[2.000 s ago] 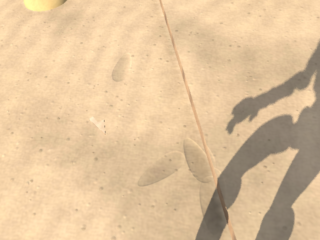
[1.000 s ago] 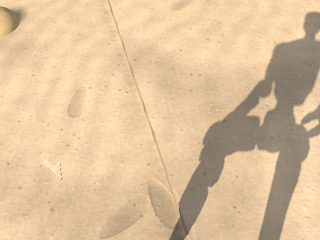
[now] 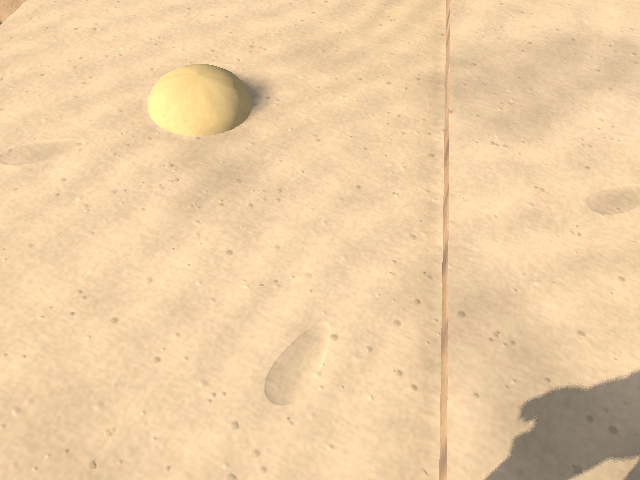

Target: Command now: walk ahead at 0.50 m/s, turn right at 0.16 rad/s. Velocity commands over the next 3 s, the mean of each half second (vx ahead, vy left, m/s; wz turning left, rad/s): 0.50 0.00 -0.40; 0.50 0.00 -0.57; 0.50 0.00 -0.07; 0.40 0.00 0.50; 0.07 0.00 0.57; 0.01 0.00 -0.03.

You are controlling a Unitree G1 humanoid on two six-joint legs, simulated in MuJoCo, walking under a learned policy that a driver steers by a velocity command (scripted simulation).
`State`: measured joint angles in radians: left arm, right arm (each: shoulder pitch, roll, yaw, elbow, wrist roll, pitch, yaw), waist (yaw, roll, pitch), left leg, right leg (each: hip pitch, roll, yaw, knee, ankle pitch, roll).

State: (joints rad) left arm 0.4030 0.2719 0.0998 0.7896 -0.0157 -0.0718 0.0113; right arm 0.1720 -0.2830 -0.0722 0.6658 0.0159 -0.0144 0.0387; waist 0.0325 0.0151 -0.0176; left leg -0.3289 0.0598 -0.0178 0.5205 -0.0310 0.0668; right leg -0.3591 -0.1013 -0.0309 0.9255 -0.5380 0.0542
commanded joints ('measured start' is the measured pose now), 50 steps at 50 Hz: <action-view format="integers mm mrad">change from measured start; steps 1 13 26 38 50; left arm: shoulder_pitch -115 -260 -55 -617 -425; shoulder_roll -89 -47 86 -51 -101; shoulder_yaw -31 -37 40 -13 -73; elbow -83 -176 -150 -245 -327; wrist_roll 6 -4 -5 45 -28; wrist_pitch -9 23 39 41 82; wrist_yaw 1 -14 -83 -18 -21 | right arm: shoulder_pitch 373 297 296 640 332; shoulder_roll -97 -5 -58 46 -5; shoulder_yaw -31 20 28 -7 42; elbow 89 239 238 371 296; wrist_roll -49 -38 2 -13 -60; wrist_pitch -28 -77 -56 -20 -61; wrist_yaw -8 -76 -58 0 -113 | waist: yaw -166 -55 150 -356 -93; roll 229 46 -35 -31 25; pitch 7 66 -202 -84 156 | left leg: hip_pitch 401 316 -115 595 285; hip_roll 165 235 109 33 295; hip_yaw -237 -68 161 122 -78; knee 46 -270 549 21 -260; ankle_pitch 104 236 540 58 -230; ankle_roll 20 57 -123 -118 47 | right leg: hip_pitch -552 -736 729 -440 -903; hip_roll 95 35 136 99 -2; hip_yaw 134 198 80 55 201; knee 701 403 -416 16 934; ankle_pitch -145 405 733 27 195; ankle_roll -64 -70 -355 -207 -68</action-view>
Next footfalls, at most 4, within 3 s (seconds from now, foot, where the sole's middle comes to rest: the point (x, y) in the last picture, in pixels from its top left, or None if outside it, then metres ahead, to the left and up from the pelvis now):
0.42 right None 0.37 -0.20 -0.73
0.80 left None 0.51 0.04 -0.80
1.18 right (506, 453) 0.60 -0.37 -0.72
1.72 left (510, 304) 0.99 -0.45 -0.72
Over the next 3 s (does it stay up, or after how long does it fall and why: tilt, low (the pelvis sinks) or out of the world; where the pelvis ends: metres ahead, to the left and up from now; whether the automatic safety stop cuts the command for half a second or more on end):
stays up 0.93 -0.57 0.05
